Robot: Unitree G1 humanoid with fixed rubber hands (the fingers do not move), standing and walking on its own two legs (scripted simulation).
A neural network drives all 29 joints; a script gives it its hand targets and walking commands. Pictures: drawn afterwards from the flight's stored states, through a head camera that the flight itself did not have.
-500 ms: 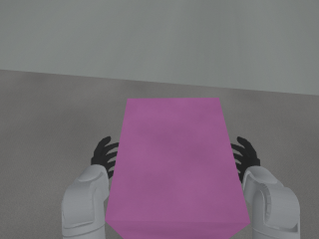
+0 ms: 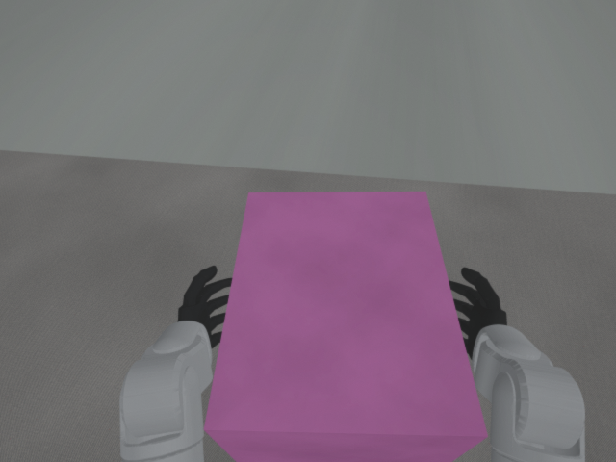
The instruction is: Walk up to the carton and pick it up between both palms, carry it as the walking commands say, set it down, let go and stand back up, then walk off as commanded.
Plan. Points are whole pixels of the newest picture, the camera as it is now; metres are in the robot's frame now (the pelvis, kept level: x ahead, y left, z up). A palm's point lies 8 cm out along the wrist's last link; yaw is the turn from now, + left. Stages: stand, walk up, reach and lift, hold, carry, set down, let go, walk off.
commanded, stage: carry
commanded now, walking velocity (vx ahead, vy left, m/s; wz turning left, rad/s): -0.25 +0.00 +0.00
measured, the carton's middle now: (336, 333) +0.30 +0.00 +0.02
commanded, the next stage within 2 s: none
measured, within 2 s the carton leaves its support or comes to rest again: neither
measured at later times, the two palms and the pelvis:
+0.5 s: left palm (176, 458) +0.13 +0.15 +0.10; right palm out of the picture +0.13 -0.18 +0.08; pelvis -0.12 -0.01 +0.01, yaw -1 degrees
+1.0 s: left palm out of the picture -0.03 +0.19 +0.10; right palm out of the picture -0.01 -0.13 +0.10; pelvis -0.27 +0.02 +0.02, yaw +0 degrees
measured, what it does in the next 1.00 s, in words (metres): walks backwards: right foot, then left foot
